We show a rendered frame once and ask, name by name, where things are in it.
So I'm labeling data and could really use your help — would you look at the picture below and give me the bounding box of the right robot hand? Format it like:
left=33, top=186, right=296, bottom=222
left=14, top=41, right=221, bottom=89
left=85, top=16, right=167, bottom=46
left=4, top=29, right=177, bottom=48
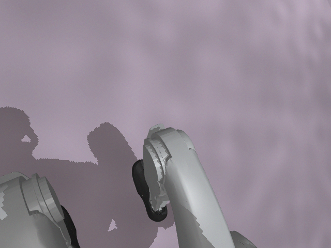
left=230, top=231, right=257, bottom=248

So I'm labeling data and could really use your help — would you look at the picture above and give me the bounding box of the left robot foot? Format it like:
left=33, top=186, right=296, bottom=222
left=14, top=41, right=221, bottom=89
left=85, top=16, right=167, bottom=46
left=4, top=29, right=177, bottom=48
left=61, top=205, right=80, bottom=248

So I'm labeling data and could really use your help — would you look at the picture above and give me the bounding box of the right robot foot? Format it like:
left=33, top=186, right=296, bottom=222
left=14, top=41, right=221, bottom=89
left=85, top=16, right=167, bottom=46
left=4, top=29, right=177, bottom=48
left=132, top=160, right=168, bottom=222

